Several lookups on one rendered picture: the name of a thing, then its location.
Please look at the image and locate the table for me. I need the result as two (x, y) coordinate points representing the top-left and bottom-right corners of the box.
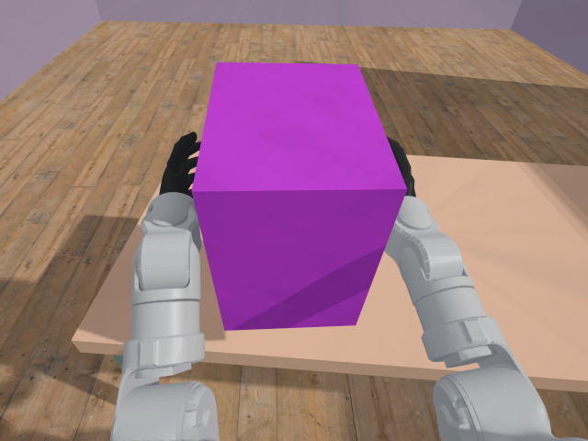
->
(71, 141), (588, 392)

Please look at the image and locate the robot right upper arm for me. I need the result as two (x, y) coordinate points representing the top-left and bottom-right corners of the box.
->
(433, 364), (588, 441)

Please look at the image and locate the left robot forearm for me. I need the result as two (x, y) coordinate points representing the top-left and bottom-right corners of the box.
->
(110, 192), (205, 441)

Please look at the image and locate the robot left upper arm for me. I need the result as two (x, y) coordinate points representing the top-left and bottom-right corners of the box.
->
(112, 381), (220, 441)

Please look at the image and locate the left robot hand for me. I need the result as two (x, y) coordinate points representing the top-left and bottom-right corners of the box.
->
(159, 131), (201, 198)

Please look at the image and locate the carton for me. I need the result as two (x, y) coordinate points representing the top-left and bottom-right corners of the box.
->
(191, 62), (407, 331)

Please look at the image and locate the right robot forearm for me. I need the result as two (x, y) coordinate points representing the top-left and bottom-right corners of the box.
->
(384, 196), (551, 431)

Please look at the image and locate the right robot hand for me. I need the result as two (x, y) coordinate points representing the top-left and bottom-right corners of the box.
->
(387, 136), (416, 197)

